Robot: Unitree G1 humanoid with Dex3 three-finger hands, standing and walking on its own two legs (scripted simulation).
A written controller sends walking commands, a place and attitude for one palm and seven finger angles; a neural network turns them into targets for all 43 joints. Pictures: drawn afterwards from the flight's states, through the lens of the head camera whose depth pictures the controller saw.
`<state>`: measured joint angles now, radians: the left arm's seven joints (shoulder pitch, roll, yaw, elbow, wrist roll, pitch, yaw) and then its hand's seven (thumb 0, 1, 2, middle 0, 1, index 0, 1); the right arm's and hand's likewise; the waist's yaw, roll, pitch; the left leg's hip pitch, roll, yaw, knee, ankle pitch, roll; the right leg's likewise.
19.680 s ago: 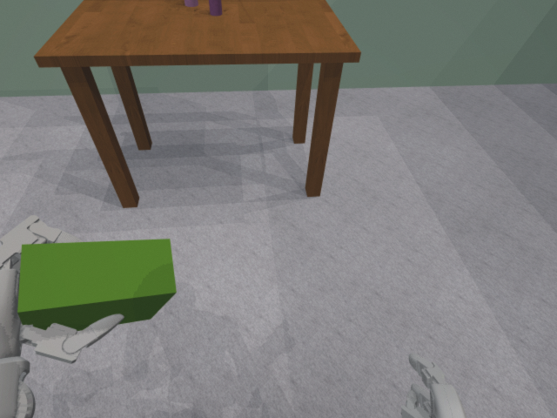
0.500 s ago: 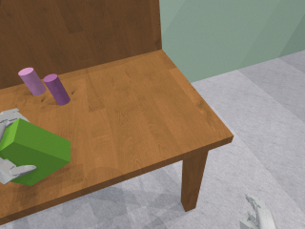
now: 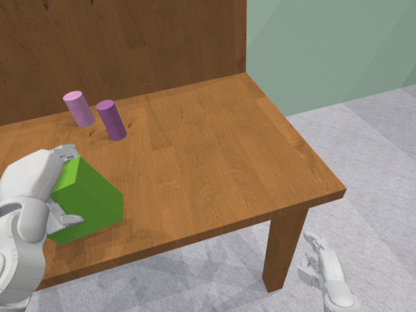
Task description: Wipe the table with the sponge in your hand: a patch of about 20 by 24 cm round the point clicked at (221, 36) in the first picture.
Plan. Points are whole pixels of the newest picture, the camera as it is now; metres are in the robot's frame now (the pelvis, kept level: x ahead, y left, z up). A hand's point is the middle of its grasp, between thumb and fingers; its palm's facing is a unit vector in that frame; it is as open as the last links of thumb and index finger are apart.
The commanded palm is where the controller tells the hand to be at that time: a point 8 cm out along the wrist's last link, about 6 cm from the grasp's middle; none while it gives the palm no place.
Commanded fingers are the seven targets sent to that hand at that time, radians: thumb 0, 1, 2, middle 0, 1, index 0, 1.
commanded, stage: turn the palm down, sponge in hand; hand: left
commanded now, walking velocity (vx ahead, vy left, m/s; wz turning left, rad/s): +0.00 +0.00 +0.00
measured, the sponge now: (79, 209) +0.23 +0.29 +0.11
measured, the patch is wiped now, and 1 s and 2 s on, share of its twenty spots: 0.00 0.00 0.00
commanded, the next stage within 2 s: move the sponge above the wiping area in 0.72 s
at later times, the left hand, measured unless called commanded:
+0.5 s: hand (86, 195) +0.24 +0.26 +0.15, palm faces +0.08 -0.14 -0.99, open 10.1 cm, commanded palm +0.20 +0.27 +0.25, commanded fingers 0.00 0.10 1.30 -1.20 -1.60 -1.20 -1.60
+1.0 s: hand (84, 185) +0.25 +0.26 +0.16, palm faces +0.11 -0.03 -0.99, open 10.1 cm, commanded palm +0.21 +0.26 +0.24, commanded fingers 0.00 0.10 1.30 -1.20 -1.60 -1.20 -1.60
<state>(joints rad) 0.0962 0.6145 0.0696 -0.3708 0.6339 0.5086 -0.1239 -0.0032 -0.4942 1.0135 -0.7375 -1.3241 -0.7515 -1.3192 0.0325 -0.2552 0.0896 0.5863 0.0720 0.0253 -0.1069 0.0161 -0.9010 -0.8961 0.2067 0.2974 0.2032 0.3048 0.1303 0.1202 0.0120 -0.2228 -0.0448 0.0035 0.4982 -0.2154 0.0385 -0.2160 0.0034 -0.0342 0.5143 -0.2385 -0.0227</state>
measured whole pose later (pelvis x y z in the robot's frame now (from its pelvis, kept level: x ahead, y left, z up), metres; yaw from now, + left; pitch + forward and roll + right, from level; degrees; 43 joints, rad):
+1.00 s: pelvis +0.01 -0.03 +0.00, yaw -1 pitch -4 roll +1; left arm 0.09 0.64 -0.02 -0.32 0.82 0.44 -0.10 0.00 -0.49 1.02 -0.74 -1.32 -0.75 -1.31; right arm 0.00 -0.27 0.06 0.65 0.04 0.03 -0.07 0.02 -0.90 -0.90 0.20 0.30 0.20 0.30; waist 0.15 0.11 0.01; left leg -0.16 -0.01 0.00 0.45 -0.22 0.00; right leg -0.17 0.05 -0.03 0.48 -0.24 -0.07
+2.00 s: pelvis +0.02 -0.01 +0.01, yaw -1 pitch -3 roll +0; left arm 0.05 0.58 0.03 -0.21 0.84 0.46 -0.06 0.00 -0.49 1.02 -0.74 -1.32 -0.75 -1.31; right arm -0.01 -0.24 0.07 0.67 0.05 0.03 -0.05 0.02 -0.90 -0.90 0.21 0.30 0.20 0.30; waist 0.14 0.11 0.00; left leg -0.14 -0.03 0.00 0.40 -0.20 0.02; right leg -0.14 0.02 -0.02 0.41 -0.21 -0.04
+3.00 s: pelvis +0.02 +0.01 +0.01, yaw +0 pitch -3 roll -1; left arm 0.17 0.56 0.03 -0.20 0.83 0.32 -0.09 0.00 -0.49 1.02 -0.73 -1.32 -0.75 -1.32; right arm 0.03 -0.26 0.04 0.66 0.04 0.00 -0.08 0.02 -0.90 -0.90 0.21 0.30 0.20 0.30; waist 0.14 0.11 0.01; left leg -0.17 -0.05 -0.01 0.43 -0.21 0.05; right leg -0.14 0.01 -0.04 0.41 -0.21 -0.02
